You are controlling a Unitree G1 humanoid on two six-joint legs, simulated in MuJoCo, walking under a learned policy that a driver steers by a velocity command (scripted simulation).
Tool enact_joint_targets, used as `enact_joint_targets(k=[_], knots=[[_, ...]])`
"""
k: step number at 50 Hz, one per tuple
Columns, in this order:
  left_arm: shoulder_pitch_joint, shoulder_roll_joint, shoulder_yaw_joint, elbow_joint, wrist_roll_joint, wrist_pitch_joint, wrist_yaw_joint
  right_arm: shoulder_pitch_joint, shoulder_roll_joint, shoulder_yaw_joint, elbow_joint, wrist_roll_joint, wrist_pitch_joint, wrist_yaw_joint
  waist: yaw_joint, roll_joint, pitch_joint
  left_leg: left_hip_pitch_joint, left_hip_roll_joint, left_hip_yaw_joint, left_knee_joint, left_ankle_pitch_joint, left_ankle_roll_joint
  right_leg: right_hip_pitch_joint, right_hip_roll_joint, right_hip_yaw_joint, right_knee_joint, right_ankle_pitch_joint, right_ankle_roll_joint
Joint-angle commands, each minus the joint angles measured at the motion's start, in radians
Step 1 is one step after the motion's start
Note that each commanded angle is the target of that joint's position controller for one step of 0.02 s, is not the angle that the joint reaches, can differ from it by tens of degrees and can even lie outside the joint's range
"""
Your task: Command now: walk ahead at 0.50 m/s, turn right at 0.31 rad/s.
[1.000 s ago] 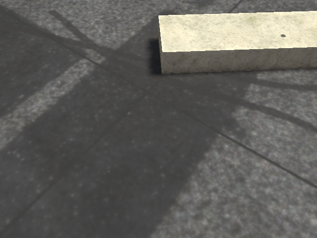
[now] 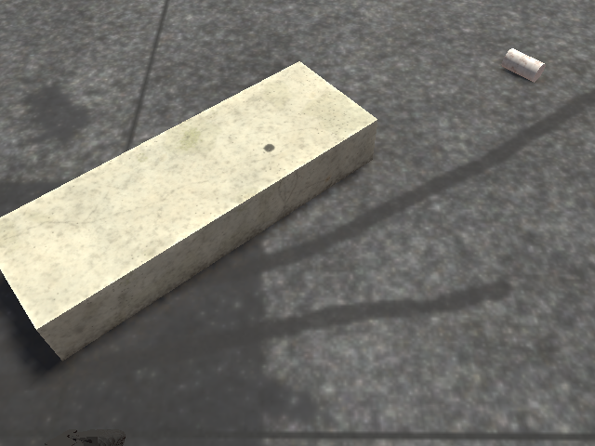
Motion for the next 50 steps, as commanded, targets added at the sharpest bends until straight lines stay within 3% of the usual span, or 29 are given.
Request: enact_joint_targets(k=[1,3,5,9,13,16,19,20,21,22,23,24,25,26,27,28,29,32,34,38,41,43,45,46,47,48,49,50], knots=[[0.156,0.133,0.041,-0.011,0.007,-0.024,0.009,-0.096,-0.130,-0.019,-0.119,-0.009,-0.048,-0.003,0.093,-0.045,-0.160,-0.488,0.062,-0.081,0.096,0.128,0.020,0.500,-0.300,0.456,-0.328,0.144,-0.199],[0.104,0.099,0.028,-0.016,0.022,-0.034,0.010,-0.041,-0.122,-0.024,-0.100,-0.018,-0.024,-0.001,0.032,-0.065,-0.137,-0.367,0.086,-0.090,0.028,0.182,0.009,0.354,-0.257,0.363,-0.383,0.254,-0.190],[0.107,0.109,0.029,0.007,0.015,-0.048,0.013,-0.027,-0.087,-0.017,-0.089,-0.025,-0.003,-0.002,0.016,-0.053,-0.116,-0.350,0.085,-0.074,-0.037,0.218,-0.014,0.295,-0.248,0.297,-0.425,0.317,-0.198],[0.147,0.129,0.033,0.052,0.013,-0.050,0.030,-0.150,-0.050,-0.004,-0.120,-0.033,0.003,0.000,0.048,-0.047,-0.053,-0.405,0.076,-0.065,-0.277,0.443,-0.039,0.289,-0.208,0.189,-0.464,0.332,-0.164],[0.211,0.153,0.037,0.097,0.005,-0.045,0.035,-0.282,-0.027,0.008,-0.149,-0.018,-0.009,0.019,0.107,-0.058,-0.016,-0.348,0.028,-0.038,-0.513,0.614,-0.027,0.310,-0.203,0.153,-0.472,0.207,-0.130],[0.251,0.160,0.040,0.132,-0.001,-0.037,0.035,-0.342,-0.044,0.005,-0.175,-0.012,-0.014,0.034,0.124,-0.064,0.010,-0.384,0.013,-0.050,-0.592,0.572,0.002,0.414,-0.252,0.183,-0.434,0.202,-0.126],[0.253,0.174,0.047,0.155,-0.004,-0.024,0.043,-0.321,-0.067,-0.002,-0.181,-0.017,-0.021,0.046,0.097,-0.084,-0.001,-0.351,-0.004,-0.046,-0.641,0.460,0.044,0.504,-0.291,0.204,-0.367,0.308,-0.098],[0.242,0.181,0.049,0.157,-0.003,-0.020,0.045,-0.281,-0.082,-0.008,-0.172,-0.019,-0.022,0.045,0.073,-0.094,-0.026,-0.284,-0.026,-0.025,-0.651,0.420,0.061,0.518,-0.283,0.196,-0.317,0.429,-0.085],[0.223,0.181,0.048,0.156,-0.001,-0.015,0.047,-0.185,-0.105,-0.023,-0.145,-0.021,-0.024,0.040,0.018,-0.092,-0.086,-0.146,-0.061,0.010,-0.675,0.416,0.085,0.510,-0.247,0.165,-0.203,0.588,-0.063],[0.226,0.150,0.034,0.152,0.009,-0.011,0.050,-0.035,-0.154,-0.045,-0.106,-0.025,-0.024,0.030,-0.048,-0.069,-0.202,0.095,-0.033,-0.012,-0.648,0.451,0.124,0.425,-0.191,0.121,-0.004,0.592,-0.031],[0.308,0.069,0.006,0.119,0.019,-0.022,0.047,0.103,-0.251,-0.066,-0.091,-0.048,-0.023,0.023,-0.051,0.105,-0.377,0.496,0.213,-0.365,-0.628,0.413,0.255,0.087,-0.075,0.069,0.376,0.267,0.036],[0.357,0.033,-0.008,0.132,0.010,-0.042,0.043,0.160,-0.231,-0.063,-0.063,-0.034,-0.019,0.030,-0.046,0.289,-0.464,0.657,0.321,-0.742,-0.789,0.216,0.347,-0.163,0.044,0.147,0.593,-0.385,0.068],[0.260,0.129,0.012,0.122,-0.013,-0.054,0.035,0.126,-0.155,-0.040,-0.066,-0.015,-0.017,0.028,-0.073,0.185,-0.347,0.596,0.294,-0.685,-0.833,0.061,0.298,-0.283,-0.020,0.198,0.675,-0.366,0.058],[0.175,0.147,0.015,0.098,-0.021,-0.061,0.031,0.052,-0.129,-0.032,-0.077,-0.015,-0.011,0.023,-0.059,0.125,-0.220,0.459,0.262,-0.550,-0.857,0.074,0.258,-0.316,-0.075,0.156,0.650,-0.267,0.050],[0.130,0.142,0.014,0.089,-0.010,-0.063,0.035,-0.014,-0.110,-0.024,-0.087,-0.024,-0.008,0.020,-0.031,0.065,-0.140,0.315,0.227,-0.455,-0.884,0.170,0.243,-0.286,-0.118,0.126,0.596,-0.183,0.051],[0.116,0.134,0.019,0.087,0.005,-0.059,0.037,-0.049,-0.089,-0.016,-0.094,-0.033,-0.008,0.023,-0.002,0.061,-0.090,0.204,0.190,-0.398,-0.914,0.274,0.239,-0.235,-0.147,0.122,0.537,-0.128,0.057],[0.137,0.117,0.019,0.088,0.011,-0.053,0.037,-0.066,-0.079,-0.011,-0.096,-0.038,-0.011,0.024,0.028,0.083,-0.089,0.144,0.168,-0.369,-0.937,0.342,0.243,-0.179,-0.159,0.123,0.510,-0.098,0.064],[0.145,0.077,0.011,0.082,0.024,-0.037,0.042,-0.060,-0.101,-0.018,-0.082,-0.022,-0.021,0.018,0.055,0.078,-0.075,0.070,0.140,-0.285,-0.986,0.476,0.272,-0.147,-0.159,0.102,0.397,-0.051,0.103],[0.074,0.065,0.006,0.061,0.027,-0.040,0.045,-0.042,-0.122,-0.026,-0.070,-0.019,-0.018,0.006,0.042,0.067,-0.054,0.057,0.118,-0.236,-1.001,0.518,0.265,-0.158,-0.150,0.095,0.267,0.052,0.128],[-0.076,0.038,-0.003,0.028,0.016,-0.054,0.037,0.022,-0.143,-0.036,-0.046,-0.005,-0.005,-0.011,-0.009,0.065,-0.035,0.041,0.077,-0.189,-0.980,0.489,0.224,-0.072,-0.098,0.083,0.002,0.253,0.151],[-0.155,0.053,0.002,0.001,0.003,-0.066,0.027,0.070,-0.148,-0.041,-0.030,0.003,0.007,-0.018,-0.031,0.076,-0.027,0.090,0.107,-0.247,-0.929,0.440,0.215,-0.051,-0.079,0.103,-0.089,0.260,0.147],[-0.152,0.081,0.013,-0.004,0.000,-0.076,0.023,0.061,-0.153,-0.047,-0.034,0.005,0.013,-0.023,-0.013,0.086,-0.034,0.127,0.129,-0.299,-0.878,0.416,0.195,-0.011,-0.078,0.120,-0.136,0.214,0.128],[-0.072,0.106,0.027,0.015,0.000,-0.084,0.026,0.036,-0.144,-0.047,-0.042,0.001,0.019,-0.025,0.041,0.097,-0.068,0.120,0.114,-0.318,-0.786,0.450,0.167,0.121,-0.070,0.100,-0.185,0.169,0.097],[0.029,0.139,0.046,0.040,0.008,-0.087,0.034,0.034,-0.105,-0.036,-0.049,-0.005,0.020,-0.023,0.088,0.083,-0.133,0.083,0.054,-0.290,-0.662,0.510,0.137,0.286,-0.082,0.094,-0.211,0.164,0.066],[0.183,0.197,0.062,0.054,0.025,-0.087,0.043,0.027,-0.044,-0.014,-0.076,-0.024,0.018,-0.021,0.152,-0.012,-0.278,-0.053,-0.016,-0.231,-0.392,0.365,0.099,0.550,-0.244,0.239,-0.182,0.171,0.004],[0.231,0.277,0.079,0.070,0.037,-0.069,0.043,0.161,0.028,0.009,-0.104,-0.011,0.006,-0.022,0.090,-0.324,-0.394,-0.400,-0.149,-0.109,-0.081,-0.103,0.032,0.851,-0.477,0.608,-0.225,0.196,-0.149],[0.222,0.194,0.063,0.063,0.032,-0.061,0.041,0.153,-0.074,-0.013,-0.089,0.008,0.006,-0.026,0.103,-0.271,-0.377,-0.502,-0.083,-0.162,0.072,-0.131,0.013,0.807,-0.482,0.705,-0.268,0.110,-0.164],[0.166,0.131,0.044,0.049,0.030,-0.059,0.044,0.069,-0.138,-0.035,-0.097,0.008,0.014,-0.028,0.111,-0.167,-0.261,-0.516,-0.050,-0.162,0.113,-0.063,0.005,0.687,-0.441,0.545,-0.267,0.211,-0.130]])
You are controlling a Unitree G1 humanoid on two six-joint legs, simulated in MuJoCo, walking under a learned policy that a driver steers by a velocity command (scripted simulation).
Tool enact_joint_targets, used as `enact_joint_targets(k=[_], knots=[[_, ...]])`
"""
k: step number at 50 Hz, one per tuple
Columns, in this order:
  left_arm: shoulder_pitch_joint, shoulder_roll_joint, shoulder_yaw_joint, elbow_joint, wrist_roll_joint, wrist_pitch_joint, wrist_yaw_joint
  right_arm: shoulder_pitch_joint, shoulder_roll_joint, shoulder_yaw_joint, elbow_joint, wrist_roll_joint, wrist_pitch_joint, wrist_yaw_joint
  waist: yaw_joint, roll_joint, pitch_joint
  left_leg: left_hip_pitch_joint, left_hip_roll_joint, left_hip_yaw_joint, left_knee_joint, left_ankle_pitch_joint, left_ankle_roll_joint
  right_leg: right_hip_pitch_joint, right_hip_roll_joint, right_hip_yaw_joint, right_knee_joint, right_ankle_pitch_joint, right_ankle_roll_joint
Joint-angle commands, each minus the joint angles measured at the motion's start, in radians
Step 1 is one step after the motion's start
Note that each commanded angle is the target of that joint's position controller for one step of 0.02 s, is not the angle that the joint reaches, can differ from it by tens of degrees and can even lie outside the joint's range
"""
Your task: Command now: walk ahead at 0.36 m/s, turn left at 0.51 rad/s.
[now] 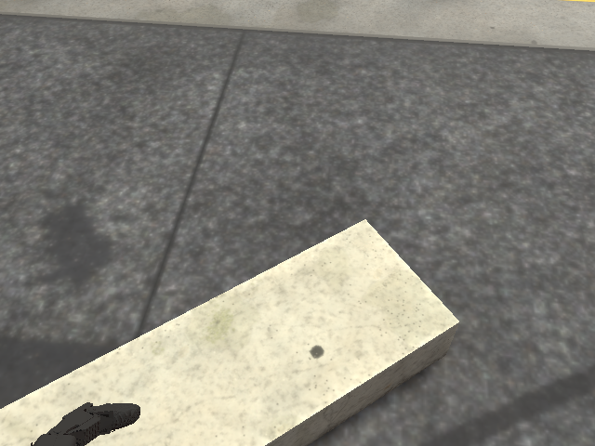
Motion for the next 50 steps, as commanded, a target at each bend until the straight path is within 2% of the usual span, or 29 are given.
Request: enact_joint_targets(k=[1,3,5,7,11,12,15,17,18,19,20,21,22,23,24,25,27,30,36,39,41,42,43,44,45,46,47,48,50], knots=[[0.179,0.129,0.045,-0.018,0.005,0.012,0.011,-0.037,-0.143,-0.036,-0.103,-0.001,-0.006,-0.009,0.113,-0.116,-0.157,-0.478,0.087,0.011,0.335,0.019,-0.033,0.535,-0.356,0.367,-0.158,0.330,-0.190],[0.100,0.100,0.035,-0.008,0.007,0.019,0.014,-0.052,-0.100,-0.036,-0.117,-0.013,0.024,-0.007,0.060,-0.127,-0.090,-0.390,0.129,0.031,0.279,0.063,-0.060,0.348,-0.302,0.201,-0.190,0.513,-0.186],[0.070,0.124,0.044,0.004,0.009,0.018,0.021,-0.057,-0.053,-0.027,-0.135,-0.007,0.045,-0.005,0.043,-0.150,-0.071,-0.344,0.122,0.069,0.224,0.118,-0.082,0.269,-0.281,0.101,-0.243,0.558,-0.202],[0.066,0.156,0.056,0.016,0.004,0.022,0.033,-0.094,-0.041,-0.023,-0.163,-0.011,0.056,0.000,0.044,-0.142,-0.075,-0.347,0.127,0.076,0.139,0.191,-0.091,0.271,-0.299,0.051,-0.266,0.575,-0.217],[0.026,0.173,0.059,0.022,-0.009,0.045,0.047,-0.128,-0.036,-0.020,-0.186,-0.014,0.064,0.025,0.048,-0.128,-0.115,-0.206,0.113,0.124,-0.040,0.365,-0.075,0.252,-0.284,-0.081,-0.266,0.512,-0.198],[0.023,0.178,0.059,0.025,-0.011,0.049,0.043,-0.142,-0.036,-0.020,-0.190,-0.014,0.076,0.027,0.053,-0.150,-0.111,-0.171,0.103,0.145,-0.053,0.360,-0.068,0.242,-0.283,-0.102,-0.253,0.496,-0.188],[0.047,0.201,0.066,0.045,-0.031,0.056,0.025,-0.213,-0.065,-0.032,-0.234,-0.023,0.102,0.034,0.074,-0.133,-0.087,-0.142,0.088,0.165,-0.161,0.315,-0.031,0.290,-0.305,-0.115,-0.183,0.461,-0.162],[0.034,0.210,0.068,0.051,-0.049,0.061,0.018,-0.183,-0.072,-0.043,-0.239,-0.026,0.110,0.038,0.046,-0.131,-0.091,-0.073,0.053,0.198,-0.302,0.313,0.003,0.319,-0.305,-0.131,-0.064,0.523,-0.128],[0.040,0.186,0.062,0.058,-0.055,0.064,0.017,-0.112,-0.091,-0.057,-0.218,-0.026,0.106,0.032,0.015,-0.104,-0.116,0.040,0.010,0.217,-0.421,0.396,0.033,0.291,-0.263,-0.166,0.073,0.529,-0.088],[0.097,0.158,0.053,0.070,-0.041,0.061,0.011,-0.051,-0.163,-0.081,-0.210,-0.027,0.099,0.014,-0.002,0.024,-0.132,0.217,0.051,0.111,-0.515,0.776,0.085,0.140,-0.189,-0.205,0.278,0.350,-0.002],[0.120,0.084,0.025,0.029,0.019,0.061,0.006,-0.047,-0.282,-0.097,-0.244,-0.047,0.096,-0.010,0.045,0.322,-0.159,0.424,0.355,-0.293,-0.460,1.389,0.258,-0.212,-0.048,-0.198,0.654,-0.494,0.102],[0.126,0.135,0.032,0.045,0.014,0.067,0.005,-0.044,-0.235,-0.076,-0.267,-0.057,0.074,0.007,0.004,0.156,-0.312,0.374,0.461,-0.397,-0.472,1.336,0.401,-0.221,-0.019,0.036,0.809,-0.562,0.115],[0.094,0.166,0.045,0.038,-0.019,0.082,0.011,-0.095,-0.219,-0.075,-0.273,-0.054,0.064,0.018,0.012,0.083,-0.261,0.297,0.414,-0.335,-0.502,1.101,0.389,-0.229,-0.034,0.068,0.831,-0.513,0.108],[0.065,0.156,0.045,0.035,-0.019,0.091,0.023,-0.150,-0.186,-0.070,-0.268,-0.039,0.063,0.015,0.037,0.058,-0.174,0.226,0.345,-0.277,-0.519,0.901,0.323,-0.259,-0.049,0.071,0.793,-0.442,0.100],[0.040,0.156,0.048,0.040,-0.006,0.100,0.037,-0.193,-0.152,-0.058,-0.276,-0.029,0.070,0.007,0.050,0.034,-0.131,0.163,0.308,-0.252,-0.534,0.788,0.277,-0.257,-0.056,0.078,0.747,-0.380,0.101],[0.047,0.161,0.053,0.040,-0.001,0.109,0.043,-0.228,-0.145,-0.052,-0.286,-0.028,0.077,0.000,0.076,0.052,-0.112,0.079,0.275,-0.217,-0.548,0.761,0.258,-0.194,-0.045,0.073,0.716,-0.335,0.107],[0.082,0.135,0.051,0.049,-0.002,0.114,0.042,-0.235,-0.148,-0.052,-0.300,-0.039,0.082,-0.012,0.095,0.093,-0.129,0.040,0.240,-0.186,-0.551,0.785,0.252,-0.127,-0.008,0.055,0.665,-0.280,0.122],[0.065,0.080,0.032,0.042,-0.007,0.117,0.039,-0.209,-0.134,-0.054,-0.304,-0.038,0.090,-0.019,0.080,0.097,-0.162,0.088,0.224,-0.196,-0.515,0.834,0.239,-0.105,0.011,0.045,0.533,-0.268,0.137],[0.050,0.080,0.034,0.026,-0.019,0.120,0.028,-0.209,-0.135,-0.061,-0.327,-0.038,0.111,-0.021,0.054,0.146,-0.145,0.052,0.216,-0.321,-0.523,0.607,0.214,-0.004,0.036,0.057,0.334,-0.270,0.122],[0.059,0.081,0.036,0.015,-0.029,0.110,0.019,-0.211,-0.115,-0.058,-0.326,-0.026,0.118,-0.016,0.046,0.176,-0.139,0.092,0.205,-0.390,-0.513,0.585,0.197,0.041,0.042,0.059,0.206,-0.287,0.102],[0.101,0.081,0.042,0.024,-0.025,0.101,0.013,-0.231,-0.111,-0.058,-0.323,-0.005,0.121,-0.020,0.077,0.172,-0.128,0.074,0.164,-0.391,-0.484,0.552,0.162,0.133,0.045,0.042,0.000,-0.175,0.080],[0.143,0.102,0.055,0.035,-0.016,0.095,0.014,-0.233,-0.111,-0.061,-0.323,0.011,0.119,-0.026,0.097,0.137,-0.116,0.009,0.122,-0.364,-0.442,0.462,0.127,0.223,0.020,0.057,-0.132,-0.069,0.056],[0.174,0.181,0.077,0.041,0.000,0.095,0.021,-0.179,-0.080,-0.060,-0.316,-0.005,0.118,-0.030,0.071,-0.073,-0.111,-0.141,0.010,-0.231,-0.238,0.165,0.061,0.326,-0.175,0.244,-0.202,0.028,-0.010],[0.144,0.250,0.087,0.024,0.037,0.096,0.015,-0.167,-0.102,-0.073,-0.340,-0.008,0.109,-0.035,0.049,-0.323,-0.058,-0.329,-0.160,-0.053,0.053,-0.155,-0.012,0.240,-0.405,0.514,-0.250,0.223,-0.199],[0.058,0.192,0.071,-0.023,0.056,0.087,0.015,-0.125,-0.176,-0.099,-0.317,-0.025,0.104,-0.033,0.028,-0.238,-0.045,-0.312,-0.077,-0.076,0.329,-0.153,-0.048,0.149,-0.454,0.520,-0.252,0.249,-0.274],[-0.027,0.122,0.051,-0.047,0.043,0.086,0.021,-0.098,-0.193,-0.109,-0.277,-0.013,0.113,-0.029,-0.002,-0.169,-0.020,-0.302,-0.062,-0.059,0.439,-0.076,-0.057,0.110,-0.373,0.370,-0.226,0.205,-0.225],[-0.053,0.106,0.046,-0.058,0.017,0.084,0.027,-0.118,-0.172,-0.106,-0.261,-0.010,0.117,-0.031,-0.003,-0.107,0.008,-0.345,-0.043,-0.066,0.403,0.033,-0.065,0.141,-0.276,0.260,-0.214,0.098,-0.165],[-0.041,0.091,0.042,-0.057,-0.001,0.083,0.037,-0.133,-0.142,-0.097,-0.256,-0.013,0.122,-0.033,0.020,-0.112,0.015,-0.388,-0.045,-0.058,0.427,0.102,-0.083,0.197,-0.245,0.217,-0.204,0.073,-0.154],[0.025,0.088,0.033,-0.053,0.007,0.091,0.057,-0.168,-0.113,-0.087,-0.266,-0.002,0.121,-0.029,0.057,-0.136,0.007,-0.406,-0.040,-0.016,0.422,0.164,-0.113,0.254,-0.216,0.139,-0.210,0.116,-0.174]])
Over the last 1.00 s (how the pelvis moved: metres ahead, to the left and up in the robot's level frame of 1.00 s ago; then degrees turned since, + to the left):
0.55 0.01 0.01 9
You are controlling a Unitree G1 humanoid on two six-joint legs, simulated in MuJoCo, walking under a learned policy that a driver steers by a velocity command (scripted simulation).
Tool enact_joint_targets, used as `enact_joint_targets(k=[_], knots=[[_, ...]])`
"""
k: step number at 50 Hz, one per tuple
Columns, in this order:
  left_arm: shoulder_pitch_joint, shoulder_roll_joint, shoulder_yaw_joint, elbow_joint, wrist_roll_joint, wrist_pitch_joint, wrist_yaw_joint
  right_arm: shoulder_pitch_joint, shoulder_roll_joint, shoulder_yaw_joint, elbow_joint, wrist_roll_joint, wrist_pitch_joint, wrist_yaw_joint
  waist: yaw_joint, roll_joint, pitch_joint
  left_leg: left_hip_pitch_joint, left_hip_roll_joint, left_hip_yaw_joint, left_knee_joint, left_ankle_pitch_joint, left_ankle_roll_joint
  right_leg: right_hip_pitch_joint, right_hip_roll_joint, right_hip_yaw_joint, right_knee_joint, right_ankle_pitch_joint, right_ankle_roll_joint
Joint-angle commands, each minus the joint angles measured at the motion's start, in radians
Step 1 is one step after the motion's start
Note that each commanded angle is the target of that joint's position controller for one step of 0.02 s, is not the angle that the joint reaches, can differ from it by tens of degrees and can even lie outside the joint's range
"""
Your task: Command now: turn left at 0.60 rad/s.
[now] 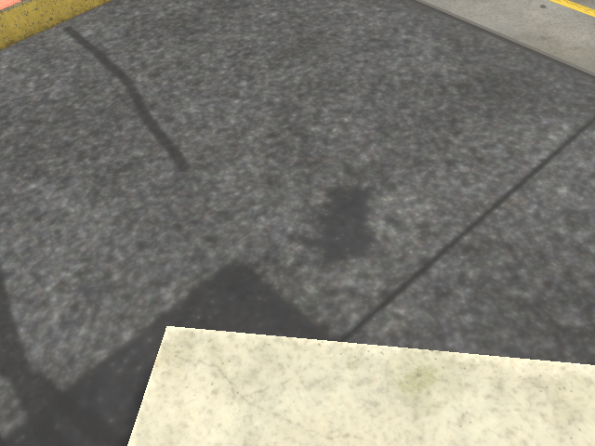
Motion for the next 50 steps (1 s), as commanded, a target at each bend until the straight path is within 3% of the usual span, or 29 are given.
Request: enact_joint_targets(k=[1,4,8,10,14,17,18,19,20,21,22,23,24,25,28,31,33,36,38,40,41,42,43,44,45,46,47,48,50], knots=[[-0.064,0.114,0.017,-0.102,0.003,-0.012,0.028,-0.040,-0.070,-0.023,-0.070,0.014,-0.011,-0.002,0.004,-0.190,-0.011,-0.117,0.045,0.030,0.039,0.072,-0.047,0.110,-0.221,0.163,-0.195,0.283,-0.151],[0.013,0.150,0.030,-0.091,0.003,-0.007,0.032,-0.090,-0.051,-0.009,-0.094,0.008,-0.015,0.001,0.044,-0.207,-0.052,-0.143,0.088,0.048,-0.104,0.044,-0.071,0.259,-0.273,0.167,-0.189,0.381,-0.180],[-0.012,0.191,0.046,-0.098,-0.001,-0.005,0.020,-0.091,-0.033,0.006,-0.104,0.000,-0.017,0.022,0.045,-0.207,-0.070,-0.038,0.154,0.103,-0.252,0.013,-0.065,0.235,-0.307,0.110,-0.201,0.389,-0.195],[-0.026,0.206,0.052,-0.098,-0.005,-0.004,0.011,-0.102,-0.023,0.015,-0.115,-0.001,-0.016,0.032,0.046,-0.210,-0.066,0.036,0.170,0.137,-0.331,0.001,-0.045,0.185,-0.313,0.070,-0.207,0.390,-0.197],[-0.028,0.234,0.063,-0.083,-0.019,-0.005,-0.003,-0.102,-0.033,0.013,-0.128,0.002,-0.013,0.046,0.038,-0.215,-0.083,0.136,0.162,0.189,-0.481,0.001,0.002,0.170,-0.344,0.036,-0.176,0.464,-0.190],[-0.055,0.241,0.068,-0.072,-0.046,-0.008,-0.002,-0.049,-0.034,0.004,-0.115,0.006,-0.010,0.061,-0.011,-0.208,-0.100,0.261,0.143,0.220,-0.718,0.134,0.069,0.151,-0.339,-0.011,-0.088,0.453,-0.126],[-0.027,0.216,0.062,-0.055,-0.051,-0.007,-0.001,-0.009,-0.052,-0.005,-0.097,0.002,-0.011,0.059,-0.026,-0.175,-0.108,0.364,0.119,0.216,-0.826,0.237,0.101,0.093,-0.309,-0.054,-0.019,0.392,-0.072],[0.023,0.169,0.048,-0.041,-0.030,-0.008,-0.004,0.047,-0.115,-0.025,-0.084,0.000,-0.016,0.046,-0.027,-0.027,-0.143,0.560,0.182,0.089,-0.872,0.495,0.150,-0.073,-0.238,-0.125,0.145,0.214,0.010],[-0.017,0.094,0.013,-0.096,0.032,-0.010,-0.015,0.072,-0.195,-0.033,-0.108,-0.007,-0.028,0.026,-0.017,0.285,-0.159,0.722,0.440,-0.256,-0.834,0.833,0.300,-0.401,-0.096,-0.170,0.460,-0.376,0.114],[-0.083,0.161,0.034,-0.110,0.002,-0.014,-0.009,0.089,-0.181,-0.027,-0.105,-0.032,-0.053,0.034,-0.089,0.189,-0.218,0.623,0.517,-0.334,-0.886,0.604,0.446,-0.460,-0.055,0.003,0.628,-0.403,0.124],[-0.100,0.200,0.047,-0.106,-0.029,-0.013,-0.014,0.071,-0.146,-0.014,-0.088,-0.027,-0.071,0.038,-0.079,0.115,-0.164,0.587,0.458,-0.262,-0.938,0.320,0.406,-0.490,-0.085,0.045,0.663,-0.310,0.112],[-0.100,0.201,0.051,-0.100,-0.035,-0.017,-0.020,0.032,-0.109,-0.003,-0.074,-0.010,-0.082,0.035,-0.058,0.092,-0.117,0.547,0.400,-0.222,-0.978,0.050,0.345,-0.509,-0.100,0.055,0.624,-0.209,0.095],[-0.097,0.203,0.053,-0.085,-0.026,-0.021,-0.021,0.004,-0.080,0.011,-0.072,-0.001,-0.088,0.033,-0.048,0.079,-0.078,0.519,0.371,-0.213,-1.016,-0.056,0.313,-0.517,-0.103,0.054,0.596,-0.130,0.096],[-0.082,0.198,0.053,-0.078,-0.018,-0.025,-0.024,-0.020,-0.075,0.020,-0.068,-0.005,-0.093,0.030,-0.031,0.093,-0.048,0.478,0.350,-0.193,-1.049,-0.054,0.304,-0.497,-0.095,0.047,0.584,-0.047,0.102],[-0.048,0.167,0.042,-0.048,-0.023,-0.049,-0.031,-0.013,-0.062,0.029,-0.057,-0.027,-0.116,0.025,-0.015,0.066,-0.034,0.466,0.317,-0.125,-1.085,0.073,0.296,-0.449,-0.086,0.044,0.501,0.088,0.102],[-0.055,0.125,0.021,-0.035,-0.022,-0.063,-0.034,0.009,-0.069,0.029,-0.036,-0.025,-0.130,0.024,-0.030,0.055,-0.032,0.457,0.297,-0.059,-1.083,0.165,0.288,-0.362,-0.070,0.029,0.338,0.134,0.107],[-0.043,0.116,0.011,-0.024,-0.035,-0.058,-0.040,0.024,-0.073,0.029,-0.019,-0.026,-0.128,0.030,-0.044,0.084,-0.025,0.431,0.306,-0.032,-1.089,0.128,0.293,-0.303,-0.064,0.003,0.299,0.117,0.104],[-0.090,0.105,-0.004,-0.048,-0.043,-0.052,-0.046,0.066,-0.067,0.033,0.009,-0.026,-0.128,0.039,-0.076,0.049,0.029,0.439,0.352,-0.052,-1.102,0.089,0.309,-0.316,-0.069,-0.002,0.261,0.060,0.068],[-0.074,0.102,-0.013,-0.055,-0.047,-0.050,-0.053,0.074,-0.066,0.036,0.027,-0.021,-0.117,0.040,-0.070,0.035,0.050,0.487,0.395,-0.069,-1.096,0.096,0.320,-0.351,-0.082,0.012,0.283,-0.016,0.027],[-0.084,0.101,-0.019,-0.069,-0.048,-0.053,-0.058,0.079,-0.073,0.034,0.042,-0.012,-0.111,0.040,-0.068,0.019,0.063,0.528,0.406,-0.042,-1.076,0.210,0.317,-0.347,-0.076,0.007,0.238,-0.066,-0.007],[-0.068,0.106,-0.019,-0.072,-0.046,-0.055,-0.060,0.072,-0.086,0.031,0.046,-0.009,-0.107,0.040,-0.054,0.024,0.045,0.539,0.403,-0.015,-1.046,0.359,0.309,-0.302,-0.061,-0.006,0.206,-0.074,-0.020],[-0.021,0.114,-0.013,-0.066,-0.043,-0.057,-0.061,0.051,-0.096,0.029,0.044,-0.004,-0.104,0.040,-0.021,0.033,0.002,0.535,0.387,0.023,-0.979,0.622,0.299,-0.209,-0.027,-0.033,0.170,-0.054,-0.036],[0.076,0.129,0.002,-0.042,-0.035,-0.062,-0.063,0.011,-0.107,0.028,0.035,0.000,-0.098,0.036,0.045,0.042,-0.069,0.529,0.342,0.087,-0.850,0.888,0.273,-0.068,0.009,-0.050,0.075,0.036,-0.053],[0.176,0.154,0.019,-0.009,-0.029,-0.065,-0.064,-0.008,-0.094,0.031,0.028,0.010,-0.095,0.030,0.094,0.014,-0.132,0.521,0.275,0.166,-0.667,1.004,0.230,0.060,0.044,-0.061,-0.046,0.141,-0.063],[0.302,0.215,0.039,0.018,-0.023,-0.064,-0.063,-0.058,-0.067,0.040,-0.006,0.006,-0.104,0.021,0.143,-0.072,-0.172,0.329,0.212,0.193,-0.393,0.812,0.152,0.264,-0.049,0.132,-0.121,0.301,-0.093],[0.342,0.341,0.062,0.017,-0.027,-0.062,-0.058,0.015,0.037,0.069,-0.034,-0.037,-0.134,0.030,0.066,-0.380,-0.183,-0.073,0.019,0.204,-0.025,-0.005,0.043,0.512,-0.308,0.598,-0.160,0.529,-0.244],[0.350,0.259,0.049,0.021,-0.033,-0.060,-0.054,0.072,0.012,0.071,0.005,-0.012,-0.161,0.047,0.094,-0.258,-0.223,-0.237,0.044,0.052,0.165,-0.115,0.023,0.541,-0.380,0.756,-0.228,0.225,-0.363],[0.307,0.207,0.036,0.017,-0.028,-0.054,-0.050,0.019,-0.027,0.058,-0.003,0.017,-0.175,0.064,0.087,-0.183,-0.088,-0.377,0.085,0.063,0.262,-0.056,0.032,0.490,-0.350,0.678,-0.242,0.055,-0.352],[0.289,0.134,0.010,0.017,-0.018,-0.035,-0.049,-0.042,0.020,0.072,-0.012,-0.007,-0.186,0.076,0.068,-0.064,0.015,-0.477,0.131,0.108,0.333,0.070,0.041,0.358,-0.279,0.539,-0.245,-0.012,-0.290]])
Over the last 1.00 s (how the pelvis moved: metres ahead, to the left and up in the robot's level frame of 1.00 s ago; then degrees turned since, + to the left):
0.13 -0.04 0.01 36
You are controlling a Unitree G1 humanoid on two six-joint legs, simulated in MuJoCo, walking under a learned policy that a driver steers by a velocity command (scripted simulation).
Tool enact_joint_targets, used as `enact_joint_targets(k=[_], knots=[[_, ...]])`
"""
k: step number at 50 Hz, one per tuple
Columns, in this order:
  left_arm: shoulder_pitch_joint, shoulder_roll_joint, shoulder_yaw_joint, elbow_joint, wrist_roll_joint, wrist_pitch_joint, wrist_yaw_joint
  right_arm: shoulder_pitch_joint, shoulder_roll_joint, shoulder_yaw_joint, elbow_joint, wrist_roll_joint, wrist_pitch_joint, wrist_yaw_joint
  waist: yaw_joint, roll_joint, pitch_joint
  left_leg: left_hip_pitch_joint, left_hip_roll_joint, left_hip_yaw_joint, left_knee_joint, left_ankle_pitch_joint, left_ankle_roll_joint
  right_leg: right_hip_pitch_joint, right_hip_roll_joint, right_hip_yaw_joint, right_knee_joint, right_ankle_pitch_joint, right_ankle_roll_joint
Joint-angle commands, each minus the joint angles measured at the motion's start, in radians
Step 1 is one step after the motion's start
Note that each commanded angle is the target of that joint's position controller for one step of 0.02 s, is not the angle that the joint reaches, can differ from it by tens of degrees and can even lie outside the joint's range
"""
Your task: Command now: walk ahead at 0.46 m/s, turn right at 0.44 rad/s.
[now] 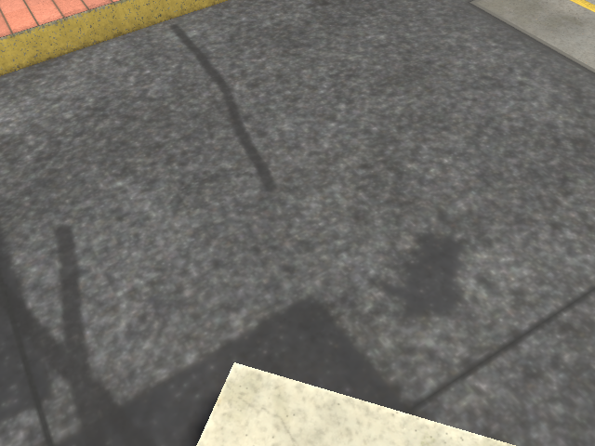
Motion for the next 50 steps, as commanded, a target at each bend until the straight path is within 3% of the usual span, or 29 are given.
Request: enact_joint_targets(k=[1,4,5,8,11,12,13,14,15,16,17,18,19,20,21,22,25,28,30,32,36,39,40,41,42,43,45,47,50], knots=[[0.165,0.063,0.010,-0.005,0.014,0.017,0.007,-0.097,-0.021,0.000,-0.121,-0.011,-0.044,0.025,0.023,-0.054,0.070,-0.596,0.056,-0.014,0.314,0.086,-0.010,0.303,-0.294,0.456,-0.244,0.030,-0.230],[0.175,0.063,0.001,0.018,0.012,0.033,0.017,-0.090,0.053,0.031,-0.143,-0.009,-0.032,0.045,-0.024,-0.096,0.106,-0.695,0.079,0.031,0.490,0.072,-0.023,0.125,-0.249,0.381,-0.243,0.075,-0.216],[0.213,0.072,-0.001,0.045,0.020,0.040,0.024,-0.113,0.100,0.049,-0.143,-0.005,-0.027,0.038,-0.002,-0.157,0.116,-0.777,0.056,0.078,0.715,0.022,-0.037,0.103,-0.263,0.401,-0.261,0.127,-0.236],[0.228,0.044,-0.019,0.077,0.019,0.059,0.043,-0.203,0.118,0.080,-0.224,0.003,-0.026,0.018,0.001,-0.135,0.182,-1.017,0.087,0.063,0.904,-0.056,-0.047,0.108,-0.271,0.391,-0.235,0.304,-0.189],[0.257,0.026,-0.028,0.090,-0.003,0.090,0.076,-0.397,0.134,0.114,-0.379,-0.041,-0.046,0.006,0.032,-0.112,0.120,-0.803,0.094,0.142,0.394,0.097,-0.055,-0.021,-0.166,0.305,-0.237,0.523,-0.107],[0.233,0.074,-0.006,0.070,-0.026,0.098,0.090,-0.445,0.140,0.126,-0.433,-0.053,-0.045,0.001,0.013,-0.132,0.059,-0.405,0.081,0.209,0.037,0.085,-0.029,-0.188,-0.160,0.268,-0.396,0.633,-0.104],[0.219,0.094,-0.006,0.067,-0.014,0.075,0.086,-0.403,0.116,0.093,-0.396,-0.047,-0.039,-0.016,-0.019,-0.204,-0.094,-0.046,-0.015,0.276,0.051,0.198,0.004,-0.226,-0.145,0.241,-0.387,1.046,-0.094],[0.202,0.194,0.017,0.059,-0.011,0.053,0.076,-0.232,0.030,0.051,-0.375,-0.030,-0.033,-0.033,-0.116,-0.345,-0.212,0.106,-0.050,0.238,0.014,0.168,0.028,-0.093,-0.176,0.248,-0.282,1.468,-0.081],[0.144,0.257,0.038,0.055,-0.036,0.047,0.071,-0.066,-0.077,0.010,-0.351,-0.016,-0.020,-0.038,-0.211,-0.430,-0.268,0.116,-0.036,0.140,-0.144,0.109,0.050,0.136,-0.193,0.254,-0.162,1.681,-0.047],[0.065,0.249,0.042,0.060,-0.044,0.043,0.072,0.090,-0.166,-0.021,-0.311,-0.012,-0.015,-0.034,-0.297,-0.434,-0.284,0.155,0.002,0.004,-0.370,0.122,0.093,0.264,-0.185,0.238,0.033,1.684,-0.011],[0.063,0.182,0.036,0.024,-0.007,0.032,0.079,0.211,-0.256,-0.041,-0.272,-0.034,-0.018,-0.032,-0.282,-0.107,-0.435,0.430,0.200,-0.325,-0.502,0.326,0.176,0.146,-0.117,0.247,0.353,1.178,-0.001],[0.207,-0.006,0.000,0.008,0.013,0.015,0.049,0.182,-0.259,-0.018,-0.238,-0.095,-0.005,-0.019,-0.130,0.570,-0.573,0.584,0.450,-0.882,-0.840,0.757,0.386,-0.110,0.210,0.274,0.848,-0.136,0.067],[0.256,0.036,0.022,0.046,0.020,0.001,0.003,0.057,-0.129,0.003,-0.297,-0.093,0.004,-0.033,-0.099,0.348,-0.552,0.459,0.505,-1.039,-0.961,0.578,0.419,-0.222,0.185,0.379,1.200,-0.210,0.104],[0.096,0.028,0.021,-0.019,-0.013,0.033,-0.003,-0.039,-0.070,0.010,-0.283,-0.032,0.014,-0.043,-0.076,0.210,-0.325,0.266,0.476,-0.866,-0.952,0.393,0.374,-0.340,0.146,0.194,1.358,-0.221,0.135],[0.016,-0.010,0.004,-0.061,-0.007,0.074,0.018,-0.094,-0.002,0.020,-0.238,0.011,0.019,-0.048,-0.039,0.061,-0.096,0.101,0.420,-0.643,-0.897,0.244,0.297,-0.443,0.080,0.124,1.410,-0.226,0.122],[0.006,0.022,0.005,-0.077,-0.007,0.104,0.030,-0.121,0.039,0.027,-0.199,0.005,0.012,-0.053,0.006,-0.045,0.010,-0.025,0.365,-0.407,-0.856,0.104,0.236,-0.430,0.008,0.125,1.388,-0.164,0.098],[0.049,0.034,0.003,-0.117,-0.023,0.125,0.045,-0.160,0.046,0.016,-0.139,-0.010,-0.015,-0.059,0.046,0.007,0.095,-0.081,0.281,-0.101,-0.945,0.129,0.170,-0.371,-0.023,0.103,1.277,-0.098,0.072],[-0.026,0.077,0.015,-0.175,-0.004,0.114,0.063,-0.115,0.006,-0.003,-0.102,-0.019,-0.013,-0.068,0.024,0.010,0.081,0.024,0.272,0.047,-0.981,0.293,0.189,-0.399,-0.032,0.091,1.003,0.057,0.102],[-0.072,0.005,-0.021,-0.219,-0.021,0.114,0.062,-0.106,-0.048,-0.015,-0.062,-0.037,0.030,-0.078,0.030,0.099,0.079,0.095,0.229,0.131,-1.005,0.311,0.227,-0.394,-0.043,0.008,0.604,-0.084,0.137],[-0.110,0.045,-0.011,-0.215,-0.006,0.105,0.038,-0.162,-0.125,-0.035,-0.083,-0.052,0.030,-0.066,-0.004,0.118,-0.014,0.127,0.314,0.130,-1.023,0.391,0.253,-0.250,-0.092,-0.026,0.494,-0.010,0.134],[-0.143,0.112,0.020,-0.239,-0.008,0.119,0.005,-0.188,-0.172,-0.049,-0.074,-0.021,0.045,-0.058,-0.029,0.113,-0.051,0.221,0.391,0.103,-1.031,0.303,0.240,-0.206,-0.137,-0.028,0.330,0.012,0.096],[-0.102,0.114,0.042,-0.232,-0.006,0.115,-0.005,-0.178,-0.166,-0.052,-0.045,0.002,0.079,-0.048,-0.015,0.082,-0.048,0.264,0.367,0.138,-0.949,0.200,0.183,-0.107,-0.099,-0.097,0.097,0.041,0.040],[-0.045,0.139,0.059,-0.213,0.001,0.106,-0.001,-0.123,-0.133,-0.046,-0.016,0.007,0.089,-0.044,-0.010,0.012,-0.049,0.247,0.308,0.172,-0.846,0.132,0.137,-0.026,-0.069,-0.073,-0.014,0.111,0.003],[0.017,0.228,0.091,-0.216,0.012,0.094,0.009,-0.114,-0.090,-0.036,-0.014,-0.010,0.094,-0.041,-0.003,-0.200,-0.031,0.090,0.208,0.250,-0.567,0.002,0.062,0.091,-0.196,0.166,-0.120,0.343,-0.065],[0.009,0.316,0.107,-0.247,0.018,0.083,0.021,-0.199,-0.080,-0.028,-0.098,-0.038,0.094,-0.050,-0.008,-0.360,-0.002,-0.242,0.033,0.167,-0.301,-0.234,-0.028,0.155,-0.354,0.583,-0.197,0.250,-0.237],[-0.007,0.256,0.087,-0.267,0.029,0.057,0.022,-0.216,-0.099,-0.036,-0.089,-0.027,0.090,-0.050,0.010,-0.240,-0.092,-0.270,0.029,-0.010,-0.105,-0.229,-0.037,0.162,-0.385,0.617,-0.214,0.227,-0.279],[-0.091,0.171,0.058,-0.293,0.016,0.035,0.037,-0.200,-0.097,-0.034,-0.072,-0.013,0.075,-0.042,-0.024,-0.149,-0.112,-0.308,0.063,-0.064,-0.033,-0.083,-0.022,0.152,-0.322,0.464,-0.166,0.203,-0.200],[-0.125,0.133,0.038,-0.302,0.000,0.046,0.059,-0.235,-0.105,-0.035,-0.084,-0.028,0.062,-0.048,-0.030,-0.134,-0.130,-0.259,0.066,-0.078,-0.078,0.000,-0.026,0.107,-0.278,0.393,-0.151,0.297,-0.157],[-0.101,0.139,0.032,-0.299,0.012,0.051,0.079,-0.222,-0.095,-0.024,-0.084,-0.018,0.061,-0.047,-0.027,-0.131,-0.169,-0.212,0.026,-0.061,-0.140,0.058,-0.036,0.123,-0.252,0.362,-0.138,0.438,-0.168]])
Over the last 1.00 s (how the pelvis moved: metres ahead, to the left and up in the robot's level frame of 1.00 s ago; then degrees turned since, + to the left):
0.13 0.06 0.00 10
